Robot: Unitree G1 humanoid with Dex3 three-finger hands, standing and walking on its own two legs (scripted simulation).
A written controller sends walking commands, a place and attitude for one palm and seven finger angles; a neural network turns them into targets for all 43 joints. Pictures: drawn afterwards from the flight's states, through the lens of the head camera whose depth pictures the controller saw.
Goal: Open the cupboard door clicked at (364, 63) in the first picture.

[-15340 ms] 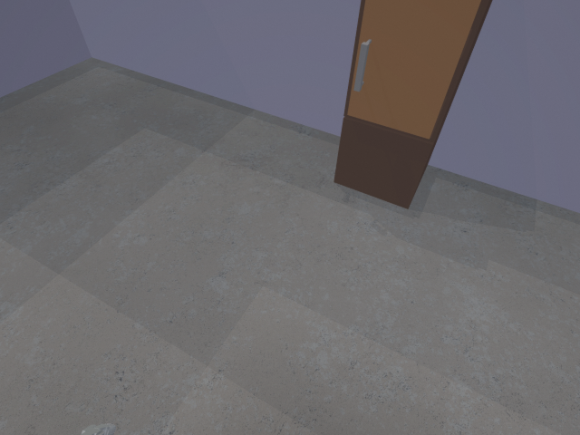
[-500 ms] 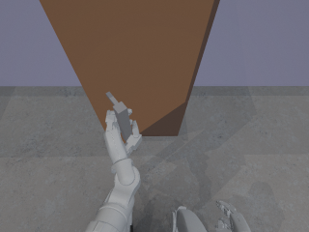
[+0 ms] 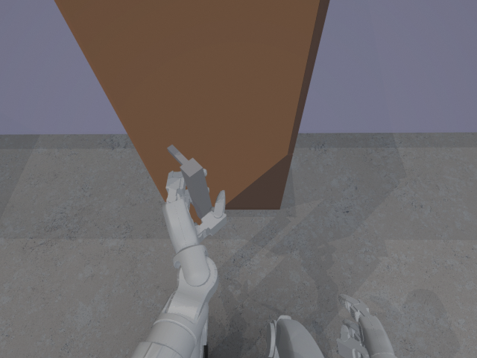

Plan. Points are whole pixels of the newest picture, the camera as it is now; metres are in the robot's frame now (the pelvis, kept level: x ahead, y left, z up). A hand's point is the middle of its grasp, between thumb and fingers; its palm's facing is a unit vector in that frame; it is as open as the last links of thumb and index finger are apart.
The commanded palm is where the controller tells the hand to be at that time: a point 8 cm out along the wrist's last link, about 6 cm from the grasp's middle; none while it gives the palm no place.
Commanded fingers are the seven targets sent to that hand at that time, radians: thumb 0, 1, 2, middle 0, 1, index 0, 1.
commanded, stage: open thumb and fingers to let go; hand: left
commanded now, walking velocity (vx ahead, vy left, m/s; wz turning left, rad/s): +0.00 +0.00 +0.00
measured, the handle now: (191, 187) +0.40 +0.09 +0.02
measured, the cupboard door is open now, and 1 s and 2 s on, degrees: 43 44 45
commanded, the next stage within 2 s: slide the hand sideways off the handle in 0.56 s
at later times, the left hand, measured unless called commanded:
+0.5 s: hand (213, 212) +0.35 +0.05 +0.01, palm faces +0.31 -0.95 -0.05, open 14.9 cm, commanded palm +0.31 +0.08 +0.01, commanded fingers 0.00 -0.50 0.30 -0.16 -0.35 -0.16 -0.35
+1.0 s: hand (212, 230) +0.32 +0.05 +0.01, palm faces -0.08 -1.00 +0.03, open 16.3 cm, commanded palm +0.29 +0.09 +0.01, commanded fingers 0.00 -0.50 0.30 -0.15 -0.30 -0.15 -0.30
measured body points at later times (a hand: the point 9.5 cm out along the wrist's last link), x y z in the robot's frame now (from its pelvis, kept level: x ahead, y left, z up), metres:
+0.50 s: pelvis -0.01 +0.02 +0.00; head +0.09 +0.01 +0.44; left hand +0.33 +0.10 +0.01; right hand +0.13 -0.20 -0.13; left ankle +0.06 +0.16 -0.61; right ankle -0.01 -0.06 -0.61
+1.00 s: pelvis -0.01 +0.04 -0.01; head +0.09 +0.03 +0.43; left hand +0.32 +0.10 +0.01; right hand +0.12 -0.20 -0.13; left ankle +0.06 +0.16 -0.61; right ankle -0.01 -0.06 -0.61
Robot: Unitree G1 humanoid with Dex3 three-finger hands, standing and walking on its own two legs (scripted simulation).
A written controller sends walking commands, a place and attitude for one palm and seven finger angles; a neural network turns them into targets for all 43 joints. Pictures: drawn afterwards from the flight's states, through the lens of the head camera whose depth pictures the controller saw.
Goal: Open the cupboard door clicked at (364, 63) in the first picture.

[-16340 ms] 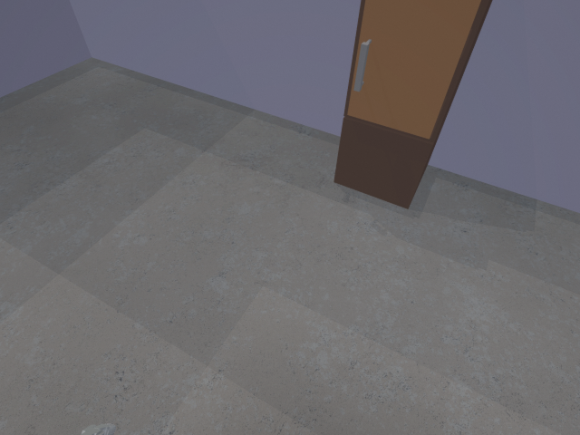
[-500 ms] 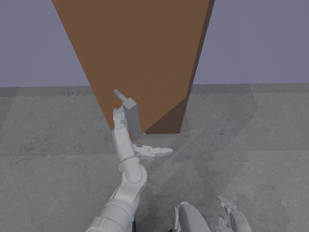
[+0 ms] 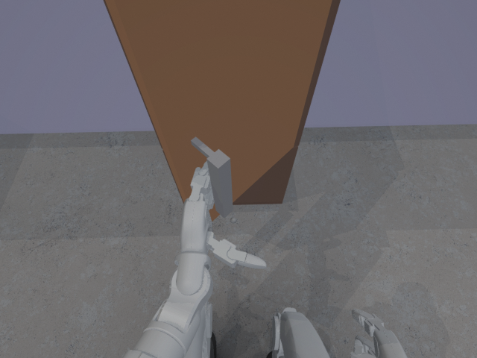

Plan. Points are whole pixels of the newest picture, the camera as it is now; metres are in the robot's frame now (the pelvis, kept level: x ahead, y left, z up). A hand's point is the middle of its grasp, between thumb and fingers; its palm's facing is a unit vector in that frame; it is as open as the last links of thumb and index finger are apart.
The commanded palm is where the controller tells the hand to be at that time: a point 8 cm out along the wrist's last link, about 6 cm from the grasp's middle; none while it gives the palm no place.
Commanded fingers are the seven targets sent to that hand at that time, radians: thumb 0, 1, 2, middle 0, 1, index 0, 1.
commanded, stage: slide the hand sideways off the handle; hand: left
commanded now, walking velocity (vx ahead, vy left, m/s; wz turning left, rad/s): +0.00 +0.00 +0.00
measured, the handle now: (212, 180) +0.40 +0.06 +0.03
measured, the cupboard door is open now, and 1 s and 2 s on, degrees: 44 45 45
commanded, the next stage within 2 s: draw the hand back to the body in 0.86 s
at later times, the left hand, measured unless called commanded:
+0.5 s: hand (207, 249) +0.28 +0.06 +0.02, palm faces -0.01 -1.00 +0.02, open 16.4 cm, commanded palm +0.26 +0.11 +0.02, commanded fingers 0.00 -0.50 0.30 -0.15 -0.30 -0.15 -0.30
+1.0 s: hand (183, 274) +0.25 +0.09 +0.02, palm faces -0.02 -1.00 +0.02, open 16.4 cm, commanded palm +0.22 +0.15 +0.03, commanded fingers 0.00 -0.50 0.30 -0.15 -0.30 -0.15 -0.30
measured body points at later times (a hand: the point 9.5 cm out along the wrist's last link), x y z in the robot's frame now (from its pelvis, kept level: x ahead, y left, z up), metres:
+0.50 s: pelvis +0.01 +0.00 +0.00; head +0.10 -0.01 +0.44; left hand +0.28 +0.11 +0.03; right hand +0.20 -0.22 -0.10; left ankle +0.07 +0.12 -0.60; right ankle +0.01 -0.10 -0.60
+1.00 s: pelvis +0.01 -0.01 -0.01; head +0.11 +0.00 +0.42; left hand +0.24 +0.14 +0.02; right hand +0.20 -0.23 -0.11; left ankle +0.07 +0.12 -0.60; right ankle +0.01 -0.10 -0.60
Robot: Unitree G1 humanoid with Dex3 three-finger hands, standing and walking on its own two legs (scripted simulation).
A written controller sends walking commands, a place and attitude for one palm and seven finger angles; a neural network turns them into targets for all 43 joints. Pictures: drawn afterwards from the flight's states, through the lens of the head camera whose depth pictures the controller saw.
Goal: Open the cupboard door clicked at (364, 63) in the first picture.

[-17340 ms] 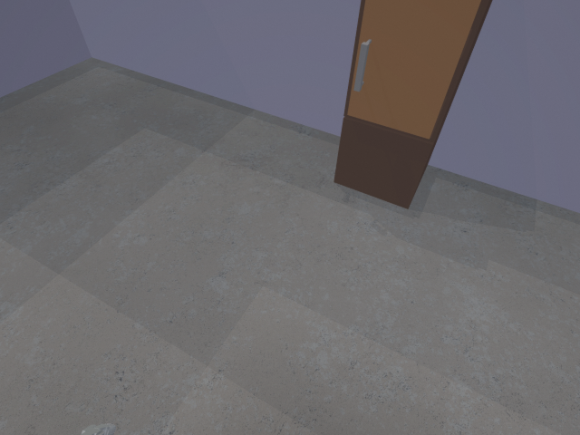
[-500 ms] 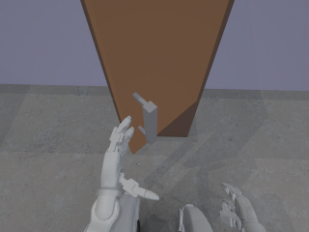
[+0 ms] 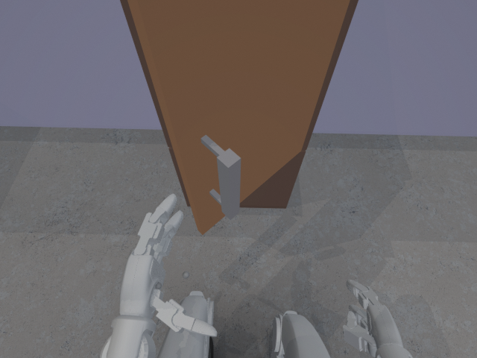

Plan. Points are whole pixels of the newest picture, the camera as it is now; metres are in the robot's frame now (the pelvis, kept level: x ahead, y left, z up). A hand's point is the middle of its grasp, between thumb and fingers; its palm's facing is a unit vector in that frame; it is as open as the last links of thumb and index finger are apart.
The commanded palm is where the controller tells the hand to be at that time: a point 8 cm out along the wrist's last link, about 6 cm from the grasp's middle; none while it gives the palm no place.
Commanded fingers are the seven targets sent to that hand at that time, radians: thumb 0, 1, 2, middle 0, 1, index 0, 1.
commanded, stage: draw the hand back to the body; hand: left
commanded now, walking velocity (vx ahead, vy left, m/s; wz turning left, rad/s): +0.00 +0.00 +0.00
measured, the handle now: (220, 180) +0.39 +0.06 +0.05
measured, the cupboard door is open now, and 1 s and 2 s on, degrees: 45 45 45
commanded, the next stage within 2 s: step back with the hand held close in 1.54 s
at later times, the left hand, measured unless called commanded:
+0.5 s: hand (102, 271) +0.21 +0.16 +0.16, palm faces +0.04 -1.00 -0.08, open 16.1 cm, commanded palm +0.19 +0.22 +0.17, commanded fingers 0.00 -0.22 0.42 -0.16 -0.30 -0.16 -0.30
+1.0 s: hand out of the picture +0.23 +0.24 +0.27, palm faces +0.32 -0.86 -0.39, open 11.0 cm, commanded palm +0.19 +0.29 +0.29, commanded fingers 0.00 0.65 0.80 -0.19 -0.30 -0.19 -0.30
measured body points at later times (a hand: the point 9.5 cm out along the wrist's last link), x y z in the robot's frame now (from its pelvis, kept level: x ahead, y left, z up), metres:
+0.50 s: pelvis +0.02 +0.01 +0.07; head +0.05 +0.01 +0.52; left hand +0.21 +0.21 +0.16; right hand +0.20 -0.22 +0.01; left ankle +0.06 +0.12 -0.58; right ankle +0.00 -0.10 -0.58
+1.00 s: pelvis +0.05 +0.02 +0.14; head +0.02 +0.00 +0.59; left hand +0.21 +0.29 +0.29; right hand +0.22 -0.20 +0.07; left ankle +0.06 +0.13 -0.58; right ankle +0.00 -0.10 -0.58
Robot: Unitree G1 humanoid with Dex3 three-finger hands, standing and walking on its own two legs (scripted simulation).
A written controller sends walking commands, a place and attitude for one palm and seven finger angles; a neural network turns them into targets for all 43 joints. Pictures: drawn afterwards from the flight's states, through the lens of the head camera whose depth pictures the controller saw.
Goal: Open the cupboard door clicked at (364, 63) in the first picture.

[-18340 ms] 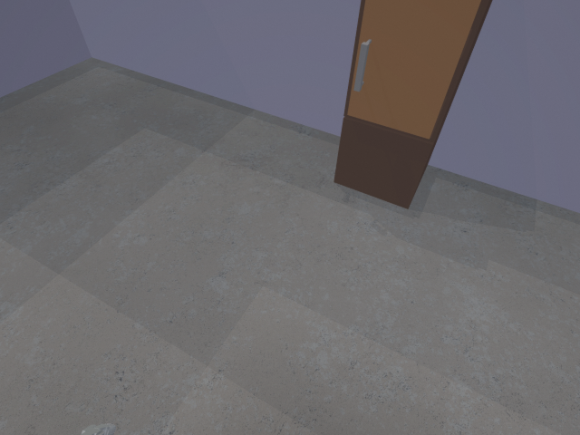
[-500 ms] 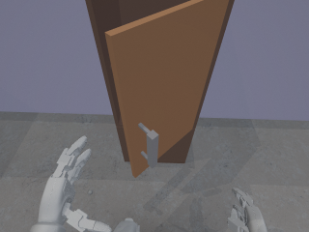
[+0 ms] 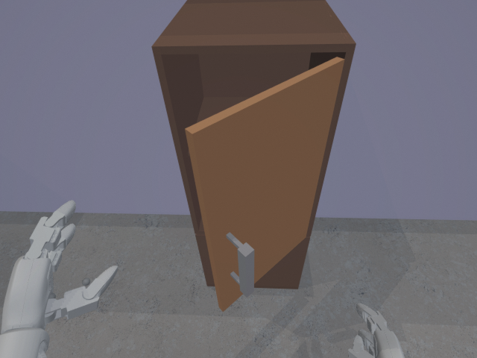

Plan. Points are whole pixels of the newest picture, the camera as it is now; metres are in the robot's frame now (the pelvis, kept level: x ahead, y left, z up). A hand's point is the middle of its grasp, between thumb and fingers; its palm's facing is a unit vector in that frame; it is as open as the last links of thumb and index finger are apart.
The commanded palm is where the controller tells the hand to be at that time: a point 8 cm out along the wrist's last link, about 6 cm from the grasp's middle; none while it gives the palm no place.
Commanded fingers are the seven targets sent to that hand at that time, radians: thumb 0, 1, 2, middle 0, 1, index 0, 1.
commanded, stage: draw the hand back to the body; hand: left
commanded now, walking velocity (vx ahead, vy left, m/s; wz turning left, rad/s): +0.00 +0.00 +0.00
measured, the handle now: (239, 265) +0.35 +0.04 -0.10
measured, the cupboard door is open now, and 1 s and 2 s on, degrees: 45 45 45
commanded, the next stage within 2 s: step back with the hand held close in 0.54 s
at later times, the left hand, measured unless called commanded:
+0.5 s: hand (54, 258) +0.19 +0.25 +0.17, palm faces +0.42 -0.82 -0.38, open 7.5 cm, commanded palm +0.14 +0.29 +0.18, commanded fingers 0.00 0.90 0.90 -0.20 -0.30 -0.20 -0.30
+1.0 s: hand (56, 255) +0.19 +0.25 +0.17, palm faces +0.30 -0.81 -0.51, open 7.5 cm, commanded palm +0.14 +0.30 +0.19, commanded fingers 0.00 0.90 0.90 -0.20 -0.30 -0.20 -0.30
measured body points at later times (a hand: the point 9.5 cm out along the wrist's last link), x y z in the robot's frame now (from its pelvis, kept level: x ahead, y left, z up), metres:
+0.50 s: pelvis +0.00 +0.00 +0.01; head -0.02 -0.02 +0.46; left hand +0.16 +0.29 +0.19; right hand +0.19 -0.23 -0.06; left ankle +0.01 +0.11 -0.73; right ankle -0.04 -0.12 -0.73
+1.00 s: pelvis -0.02 +0.01 +0.02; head -0.01 +0.00 +0.47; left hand +0.17 +0.29 +0.19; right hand +0.14 -0.25 -0.06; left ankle +0.01 +0.11 -0.73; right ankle -0.04 -0.12 -0.73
